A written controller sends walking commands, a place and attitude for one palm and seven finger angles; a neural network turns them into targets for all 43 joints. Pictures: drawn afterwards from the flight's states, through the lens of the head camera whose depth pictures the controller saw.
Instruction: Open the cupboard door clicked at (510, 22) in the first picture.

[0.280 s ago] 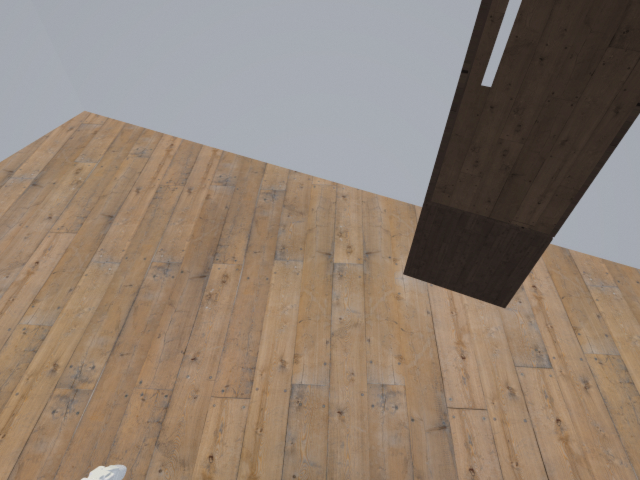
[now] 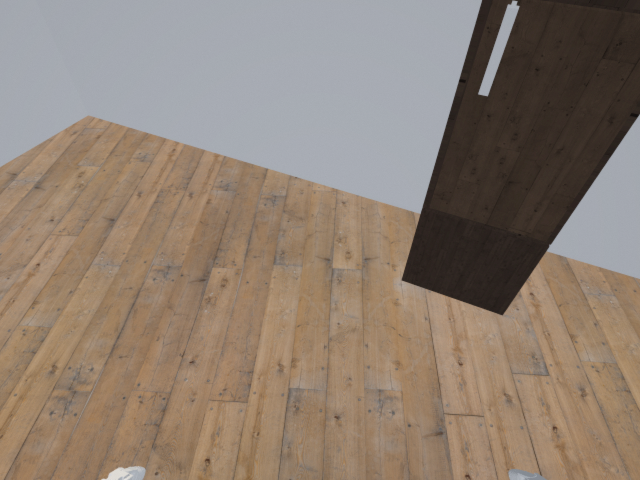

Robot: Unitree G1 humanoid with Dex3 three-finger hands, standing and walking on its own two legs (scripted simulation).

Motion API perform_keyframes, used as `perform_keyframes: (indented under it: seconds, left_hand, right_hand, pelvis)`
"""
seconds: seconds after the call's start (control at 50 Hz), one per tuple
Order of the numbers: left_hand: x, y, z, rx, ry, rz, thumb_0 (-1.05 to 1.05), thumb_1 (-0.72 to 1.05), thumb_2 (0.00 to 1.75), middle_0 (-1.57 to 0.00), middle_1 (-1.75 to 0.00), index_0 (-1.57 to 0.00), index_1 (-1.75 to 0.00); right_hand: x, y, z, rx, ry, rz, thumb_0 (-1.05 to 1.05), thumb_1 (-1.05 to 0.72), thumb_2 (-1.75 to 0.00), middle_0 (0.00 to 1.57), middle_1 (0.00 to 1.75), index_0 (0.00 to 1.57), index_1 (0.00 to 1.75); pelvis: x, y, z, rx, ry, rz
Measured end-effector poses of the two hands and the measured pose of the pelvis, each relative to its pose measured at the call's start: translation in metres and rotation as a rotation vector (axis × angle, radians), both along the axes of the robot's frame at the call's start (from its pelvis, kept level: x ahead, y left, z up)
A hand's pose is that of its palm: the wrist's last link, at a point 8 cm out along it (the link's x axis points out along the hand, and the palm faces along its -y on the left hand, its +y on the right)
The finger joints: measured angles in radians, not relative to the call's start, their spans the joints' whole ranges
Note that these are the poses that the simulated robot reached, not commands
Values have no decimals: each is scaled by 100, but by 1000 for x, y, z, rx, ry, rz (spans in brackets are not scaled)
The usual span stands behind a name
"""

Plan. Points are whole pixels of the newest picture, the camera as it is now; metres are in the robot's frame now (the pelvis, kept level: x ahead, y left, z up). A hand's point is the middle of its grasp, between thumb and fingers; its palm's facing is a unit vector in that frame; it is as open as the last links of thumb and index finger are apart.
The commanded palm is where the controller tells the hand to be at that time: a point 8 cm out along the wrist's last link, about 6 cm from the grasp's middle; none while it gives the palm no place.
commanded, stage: stand and wait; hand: left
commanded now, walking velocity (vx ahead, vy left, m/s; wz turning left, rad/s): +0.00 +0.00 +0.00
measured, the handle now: (498, 49) +0.94 -0.32 +0.15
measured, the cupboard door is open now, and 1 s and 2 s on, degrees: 0 0 0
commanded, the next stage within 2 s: look at it before walking up in 0.54 s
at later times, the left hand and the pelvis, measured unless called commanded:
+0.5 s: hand out of the picture +0.06 +0.24 -0.15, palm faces -0.01 -0.94 -0.35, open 7.4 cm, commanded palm none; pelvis -0.01 -0.01 +0.00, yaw +0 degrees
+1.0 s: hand out of the picture +0.05 +0.24 -0.15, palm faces -0.01 -0.94 -0.33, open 7.4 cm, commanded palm none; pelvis -0.01 -0.01 +0.01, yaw +0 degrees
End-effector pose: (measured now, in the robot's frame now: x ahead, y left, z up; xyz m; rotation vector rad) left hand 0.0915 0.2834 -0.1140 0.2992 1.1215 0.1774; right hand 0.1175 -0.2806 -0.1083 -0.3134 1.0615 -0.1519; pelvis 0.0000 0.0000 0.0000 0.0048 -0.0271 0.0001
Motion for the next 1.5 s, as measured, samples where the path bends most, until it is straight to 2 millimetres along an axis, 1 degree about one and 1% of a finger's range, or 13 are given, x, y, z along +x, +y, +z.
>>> perform_keyframes:
  seconds: [0.08, 0.28, 0.38, 0.48, 0.68, 0.88, 1.36, 1.44, 1.5]
  left_hand:
    - [-10, -1, -2, 0, 25, 10, 1, 91, 90, -20, -30, -20, -30]
    - [-34, 3, -2, 18, 83, 30, 1, 91, 90, -20, -30, -20, -30]
    - [-39, 5, -1, 24, 92, 32, 1, 91, 90, -20, -30, -20, -30]
    - [-40, 4, 1, 25, 86, 32, 1, 91, 90, -20, -30, -20, -30]
    - [-39, 0, 2, 19, 73, 25, 1, 91, 90, -20, -30, -20, -30]
    - [-43, -2, -1, 11, 90, 28, 1, 91, 90, -20, -30, -20, -30]
    - [-37, 0, 1, 24, 98, 37, 1, 91, 90, -20, -30, -20, -30]
    - [-38, -8, -6, 15, 125, 21, 1, 91, 90, -20, -30, -20, -30]
    - [-39, -19, -15, -9, 147, -5, 1, 91, 90, -20, -30, -20, -30]
  right_hand:
    - [-11, -5, -2, -6, 31, -11, 0, -91, -90, 20, 30, 20, 30]
    - [-45, -19, -6, -21, 118, -43, 0, -91, -90, 20, 30, 20, 30]
    - [-57, -21, -7, -21, 143, -53, 1, -91, -90, 20, 30, 20, 30]
    - [-64, -22, -8, -17, 150, -54, 1, -91, -90, 20, 30, 20, 30]
    - [-65, -19, -9, -6, 144, -47, 0, -91, -90, 20, 30, 20, 30]
    - [-62, -19, -8, -7, 147, -44, 0, -91, -90, 20, 30, 20, 30]
    - [-44, -20, -7, -13, 127, -39, 0, -91, -90, 20, 30, 20, 30]
    - [-49, -13, -13, 4, 108, -79, 0, -91, -90, 20, 30, 20, 30]
    - [-60, -5, -19, 29, 102, -116, 0, -91, -90, 20, 30, 20, 30]
  pelvis:
    - [-2, -2, 1, -1, -2, 1]
    - [-8, -7, 3, -2, -8, 3]
    - [-11, -8, 3, -2, -10, 3]
    - [-14, -8, 4, -2, -13, 4]
    - [-18, -9, 5, -1, -9, 6]
    - [-17, -10, 5, -2, -3, 6]
    - [-10, -11, 5, -2, 2, -5]
    - [-12, -11, 1, -1, 9, -45]
    - [-15, -11, -4, 1, 14, -75]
